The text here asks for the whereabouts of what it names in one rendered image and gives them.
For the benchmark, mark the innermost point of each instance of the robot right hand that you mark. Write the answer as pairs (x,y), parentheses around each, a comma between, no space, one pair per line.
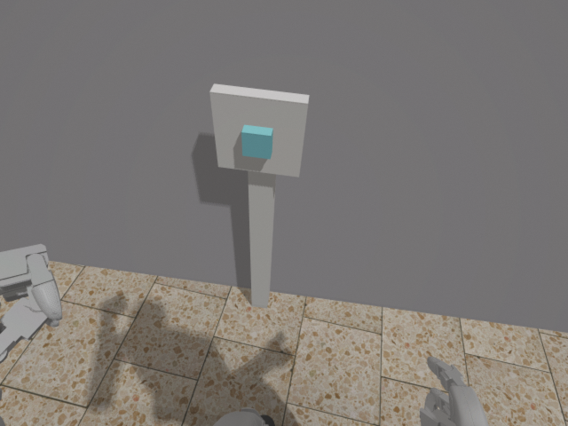
(461,407)

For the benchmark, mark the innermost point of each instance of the button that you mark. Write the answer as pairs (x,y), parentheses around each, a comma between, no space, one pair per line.
(256,141)

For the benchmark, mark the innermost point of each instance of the panel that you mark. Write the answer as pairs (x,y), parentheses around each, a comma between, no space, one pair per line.
(285,112)

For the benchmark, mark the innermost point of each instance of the robot left hand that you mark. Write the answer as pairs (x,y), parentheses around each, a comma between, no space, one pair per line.
(23,272)

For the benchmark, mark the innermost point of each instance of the robot left shin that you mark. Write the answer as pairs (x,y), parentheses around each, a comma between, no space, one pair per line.
(252,410)

